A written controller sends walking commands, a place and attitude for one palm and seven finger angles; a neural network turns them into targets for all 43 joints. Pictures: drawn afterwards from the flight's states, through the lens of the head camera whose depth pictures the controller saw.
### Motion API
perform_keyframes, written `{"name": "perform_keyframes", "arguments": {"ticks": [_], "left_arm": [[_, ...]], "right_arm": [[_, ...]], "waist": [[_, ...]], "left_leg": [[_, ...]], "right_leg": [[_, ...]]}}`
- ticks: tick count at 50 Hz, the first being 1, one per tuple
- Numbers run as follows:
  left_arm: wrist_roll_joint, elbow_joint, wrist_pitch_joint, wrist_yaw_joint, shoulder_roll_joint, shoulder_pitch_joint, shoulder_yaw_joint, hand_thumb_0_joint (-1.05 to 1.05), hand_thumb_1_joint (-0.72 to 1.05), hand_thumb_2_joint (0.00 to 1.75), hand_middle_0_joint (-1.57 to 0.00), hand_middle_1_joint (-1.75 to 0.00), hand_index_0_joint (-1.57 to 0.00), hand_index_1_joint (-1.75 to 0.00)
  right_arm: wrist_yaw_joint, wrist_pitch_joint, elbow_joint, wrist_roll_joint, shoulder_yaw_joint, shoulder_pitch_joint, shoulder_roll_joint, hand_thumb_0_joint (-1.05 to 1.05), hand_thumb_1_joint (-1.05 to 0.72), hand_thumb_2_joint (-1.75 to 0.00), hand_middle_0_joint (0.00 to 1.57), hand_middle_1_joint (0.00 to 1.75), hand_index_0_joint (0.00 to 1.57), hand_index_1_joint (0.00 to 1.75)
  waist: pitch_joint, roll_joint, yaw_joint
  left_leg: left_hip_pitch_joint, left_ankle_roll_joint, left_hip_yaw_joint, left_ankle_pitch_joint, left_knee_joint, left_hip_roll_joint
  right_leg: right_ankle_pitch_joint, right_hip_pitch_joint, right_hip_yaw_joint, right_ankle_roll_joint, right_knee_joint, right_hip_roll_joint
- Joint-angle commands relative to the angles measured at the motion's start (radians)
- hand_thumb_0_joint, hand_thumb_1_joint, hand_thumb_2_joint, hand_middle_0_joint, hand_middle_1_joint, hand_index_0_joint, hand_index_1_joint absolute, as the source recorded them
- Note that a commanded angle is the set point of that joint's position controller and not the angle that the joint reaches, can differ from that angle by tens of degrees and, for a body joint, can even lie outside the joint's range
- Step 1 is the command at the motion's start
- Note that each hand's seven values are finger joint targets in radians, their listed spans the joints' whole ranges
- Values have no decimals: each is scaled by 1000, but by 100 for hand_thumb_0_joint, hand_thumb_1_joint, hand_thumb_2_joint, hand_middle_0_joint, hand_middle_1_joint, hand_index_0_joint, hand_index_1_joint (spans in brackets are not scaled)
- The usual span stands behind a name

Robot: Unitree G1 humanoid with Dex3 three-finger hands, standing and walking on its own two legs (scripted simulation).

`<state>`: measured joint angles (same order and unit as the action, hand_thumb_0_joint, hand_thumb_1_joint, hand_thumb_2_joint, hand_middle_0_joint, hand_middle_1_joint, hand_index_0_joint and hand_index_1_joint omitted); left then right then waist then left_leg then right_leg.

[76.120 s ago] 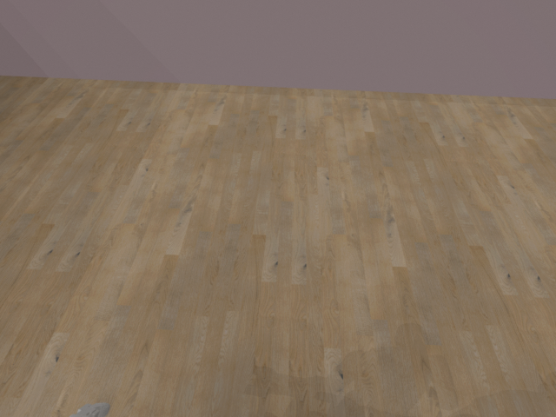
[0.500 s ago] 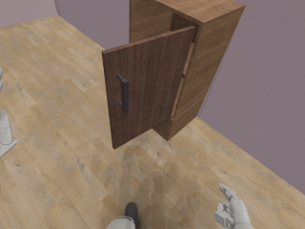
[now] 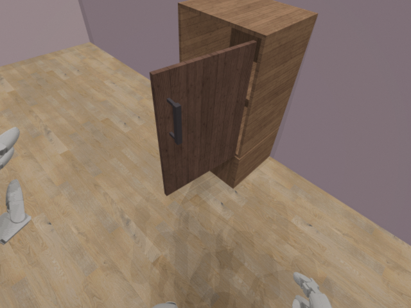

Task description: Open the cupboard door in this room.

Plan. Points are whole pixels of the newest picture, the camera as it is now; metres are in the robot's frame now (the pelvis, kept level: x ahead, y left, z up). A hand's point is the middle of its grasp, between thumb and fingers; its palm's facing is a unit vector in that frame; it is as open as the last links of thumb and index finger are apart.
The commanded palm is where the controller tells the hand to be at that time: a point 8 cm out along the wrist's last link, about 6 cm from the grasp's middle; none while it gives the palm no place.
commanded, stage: stop stepping back and stand still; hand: left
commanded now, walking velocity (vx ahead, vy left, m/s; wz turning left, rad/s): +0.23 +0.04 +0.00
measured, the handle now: (174, 121) +0.67 +0.15 -0.04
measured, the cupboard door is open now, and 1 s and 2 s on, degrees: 83 83 83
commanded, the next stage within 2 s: let the arm hang, fingers relaxed in 0.38 s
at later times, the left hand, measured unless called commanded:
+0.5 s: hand (30, 209) +0.21 +0.28 +0.15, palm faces +0.37 -0.75 -0.55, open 7.5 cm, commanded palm none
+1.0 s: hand out of the picture -0.09 +0.21 -0.17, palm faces +0.13 -0.96 -0.23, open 7.2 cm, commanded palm none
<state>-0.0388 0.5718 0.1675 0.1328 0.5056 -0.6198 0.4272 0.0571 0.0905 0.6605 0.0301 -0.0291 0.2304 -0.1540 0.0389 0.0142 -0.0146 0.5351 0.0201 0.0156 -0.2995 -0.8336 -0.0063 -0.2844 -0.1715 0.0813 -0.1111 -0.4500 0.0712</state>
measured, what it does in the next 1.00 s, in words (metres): steps on the spot: left foot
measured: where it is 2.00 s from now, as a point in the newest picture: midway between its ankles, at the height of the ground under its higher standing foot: outside the picture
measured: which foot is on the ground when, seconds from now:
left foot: up 0.00-0.16, down 0.18-1.00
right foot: down 0.00-1.00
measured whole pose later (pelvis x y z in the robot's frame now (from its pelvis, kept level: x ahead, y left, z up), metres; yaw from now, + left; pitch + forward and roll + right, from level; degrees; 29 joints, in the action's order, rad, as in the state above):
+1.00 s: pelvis -0.01 +0.02 +0.00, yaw +6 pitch -2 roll -1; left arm 0.01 -1.14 -0.03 0.02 0.19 -0.35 0.02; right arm 0.02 -0.05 1.11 0.02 0.00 0.28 -0.16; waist -0.10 -0.03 0.00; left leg 0.28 0.01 0.03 -0.15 -0.47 0.05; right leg -0.30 -0.11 0.16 -0.03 -0.44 0.00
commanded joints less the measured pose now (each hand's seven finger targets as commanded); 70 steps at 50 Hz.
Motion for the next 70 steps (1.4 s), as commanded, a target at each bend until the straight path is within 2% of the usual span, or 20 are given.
{"name": "perform_keyframes", "arguments": {"ticks": [1,6,7,9,11,12,13,18,23,24,25,28,30,33,36,38,42,46,53,70], "left_arm": [[0,-29,38,30,86,173,82,0,90,90,-20,-30,-20,-30],[11,53,60,47,74,214,52,0,90,90,-20,-30,-20,-30],[9,97,64,48,79,234,50,0,90,90,-20,-30,-20,-30],[1,170,77,49,113,232,93,0,90,90,-20,-30,-20,-30],[4,209,91,45,139,208,138,0,90,90,-20,-30,-20,-30],[5,214,94,41,128,197,138,0,90,90,-20,-30,-20,-30],[4,211,97,41,119,178,139,0,90,90,-20,-30,-20,-30],[-14,103,80,36,80,24,133,0,90,90,-20,-30,-20,-30],[-22,58,57,31,87,4,127,0,90,90,-20,-30,-20,-30],[57,-659,-55,-95,-107,172,-335,0,90,90,-20,-30,-20,-30],[62,-678,-139,-127,-107,171,-310,0,90,90,-20,-30,-20,-30],[74,-846,-158,-140,-103,259,-322,0,90,90,-20,-30,-20,-30],[71,-981,-157,-132,-111,310,-339,0,90,90,-20,-30,-20,-30],[64,-1174,-175,-114,-127,379,-363,0,90,90,-20,-30,-20,-30],[53,-1336,-183,-109,-151,381,-379,0,90,90,-20,-30,-20,-30],[48,-1438,-181,-111,-168,353,-384,0,90,90,-20,-30,-20,-30],[46,-1557,-175,-112,-200,322,-383,0,90,90,-20,-30,-20,-30],[45,-1638,-171,-111,-216,305,-395,0,90,90,-20,-30,-20,-30],[43,-1709,-171,-103,-248,257,-402,0,90,90,-20,-30,-20,-30],[45,-1708,-164,-92,-292,249,-392,0,90,90,-20,-30,-20,-30]], "right_arm": [[33,44,-123,-27,76,-84,-170,0,-90,-90,20,30,20,30],[55,79,-131,-21,58,-108,-160,0,-90,-90,20,30,20,30],[54,84,-137,-22,64,-103,-170,0,-90,-90,20,30,20,30],[56,90,-161,-31,76,-97,-194,0,-90,-90,20,30,20,30],[45,93,-155,-30,62,-82,-169,0,-90,-90,20,30,20,30],[38,98,-157,-30,63,-84,-167,0,-90,-90,20,30,20,30],[31,104,-159,-31,65,-79,-172,0,-90,-90,20,30,20,30],[10,88,-170,-42,79,-51,-165,0,-90,-90,20,30,20,30],[19,57,-179,-40,72,-81,-156,0,-90,-90,20,30,20,30],[-68,114,37,-34,105,-144,-262,0,-90,-90,20,30,20,30],[-63,29,23,-41,115,-74,-302,0,-90,-90,20,30,20,30],[-53,-42,27,-20,82,-73,-243,0,-90,-90,20,30,20,30],[-52,-66,55,-7,72,-74,-214,0,-90,-90,20,30,20,30],[-47,-105,124,5,61,-70,-171,0,-90,-90,20,30,20,30],[-42,-113,206,6,50,-53,-174,0,-90,-90,20,30,20,30],[-35,-111,252,0,47,-55,-168,0,-90,-90,20,30,20,30],[-28,-116,325,-3,53,-9,-134,0,-90,-90,20,30,20,30],[-24,-116,388,-9,56,56,-122,0,-90,-90,20,30,20,30],[-21,-115,449,-9,54,112,-87,0,-90,-90,20,30,20,30],[-21,-102,482,-5,52,127,-28,0,-90,-90,20,30,20,30]], "waist": [[-87,29,48],[-95,77,23],[-96,35,27],[-49,-131,23],[-19,-251,26],[-18,-258,22],[-9,-240,19],[107,-50,33],[100,-6,31],[52,-16,67],[80,-21,39],[34,168,21],[32,229,20],[-24,115,33],[-48,-117,30],[-67,-162,20],[-70,-165,25],[-86,-64,32],[-137,-7,34],[-169,-37,24]], "left_leg": [[57,-13,-19,-32,-155,83],[-237,-44,105,5,274,45],[-301,-51,81,15,329,57],[-402,-93,-73,181,398,162],[-361,-118,-174,321,433,212],[-330,-113,-174,351,447,224],[-320,-103,-155,398,429,218],[-358,-25,20,488,292,118],[-368,-27,29,422,319,110],[-324,-27,3,555,214,136],[-309,-45,-7,535,233,143],[-202,-75,-58,272,240,133],[-210,-56,-30,248,198,85],[-259,-38,-5,218,222,63],[-303,-51,-61,343,347,113],[-278,-53,-79,249,399,118],[-311,-43,-63,128,419,108],[-340,-45,-59,119,440,114],[-342,-46,-48,95,463,110],[-310,-45,-34,155,476,103]], "right_leg": [[-376,-149,-345,-81,262,-357],[-169,-130,-178,-20,139,-269],[-126,-152,-157,4,79,-247],[48,-167,-81,80,-89,-153],[49,-136,-22,115,-151,-86],[1,-100,-12,117,-147,-73],[12,-65,-19,115,-100,-71],[487,54,-93,99,-1,-141],[491,33,-98,111,40,-151],[590,-83,-29,85,-105,-207],[531,-65,-75,77,-100,-210],[331,-64,-59,65,-67,-209],[405,-50,-82,33,-41,-256],[353,-75,-79,17,-7,-274],[148,-56,-41,65,-6,-195],[54,-15,-53,69,47,-180],[-7,-18,-68,48,130,-195],[-32,-38,-51,49,155,-191],[-75,-75,-43,50,158,-188],[-4,-54,-40,61,126,-187]]}}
